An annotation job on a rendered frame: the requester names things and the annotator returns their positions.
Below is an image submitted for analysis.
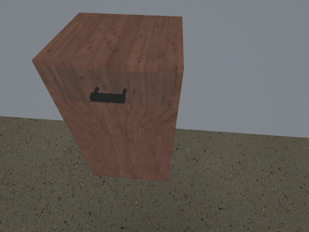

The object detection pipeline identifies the drawer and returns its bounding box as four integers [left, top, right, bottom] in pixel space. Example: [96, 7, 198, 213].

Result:
[42, 66, 176, 108]

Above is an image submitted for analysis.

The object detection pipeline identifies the handle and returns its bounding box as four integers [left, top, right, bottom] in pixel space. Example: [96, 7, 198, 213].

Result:
[89, 87, 126, 103]

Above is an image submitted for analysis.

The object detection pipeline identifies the cabinet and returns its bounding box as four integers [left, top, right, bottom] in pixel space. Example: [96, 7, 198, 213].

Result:
[32, 13, 184, 182]

